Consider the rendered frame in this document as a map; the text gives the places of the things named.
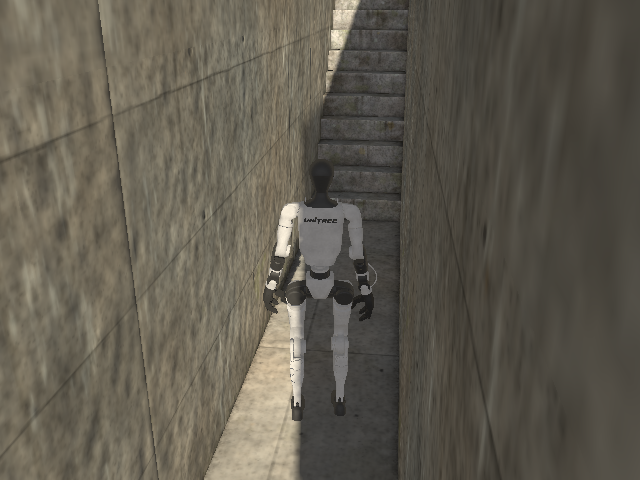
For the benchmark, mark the robot right forearm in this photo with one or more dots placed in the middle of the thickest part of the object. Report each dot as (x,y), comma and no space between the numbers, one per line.
(362,274)

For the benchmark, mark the right robot foot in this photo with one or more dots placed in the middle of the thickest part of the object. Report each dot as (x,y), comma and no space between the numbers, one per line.
(339,407)

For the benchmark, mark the left robot hand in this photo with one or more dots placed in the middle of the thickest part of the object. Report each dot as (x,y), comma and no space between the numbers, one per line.
(268,298)

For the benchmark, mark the right robot hand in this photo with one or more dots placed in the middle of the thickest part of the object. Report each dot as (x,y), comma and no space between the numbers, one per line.
(369,305)

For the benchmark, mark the robot right upper arm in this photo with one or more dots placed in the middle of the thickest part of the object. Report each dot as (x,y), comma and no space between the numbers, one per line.
(352,213)

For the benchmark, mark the robot torso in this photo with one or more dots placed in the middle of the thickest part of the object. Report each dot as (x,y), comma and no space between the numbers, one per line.
(320,240)

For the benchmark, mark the robot left forearm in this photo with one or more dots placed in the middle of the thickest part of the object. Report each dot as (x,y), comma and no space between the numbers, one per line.
(275,270)

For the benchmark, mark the robot left upper arm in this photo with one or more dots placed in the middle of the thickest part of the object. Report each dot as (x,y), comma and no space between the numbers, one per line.
(289,212)

